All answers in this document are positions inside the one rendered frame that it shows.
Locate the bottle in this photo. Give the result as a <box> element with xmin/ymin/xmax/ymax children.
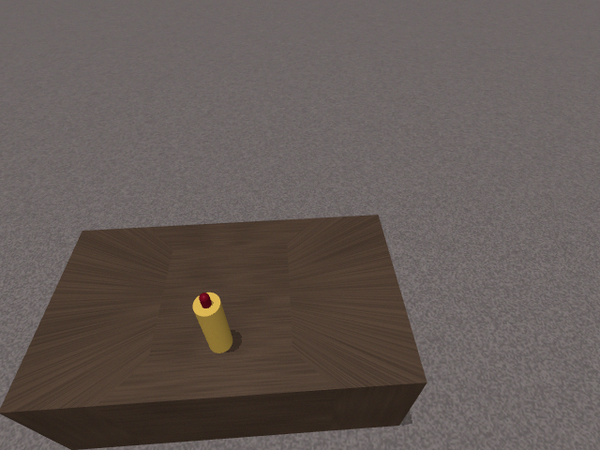
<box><xmin>192</xmin><ymin>292</ymin><xmax>233</xmax><ymax>353</ymax></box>

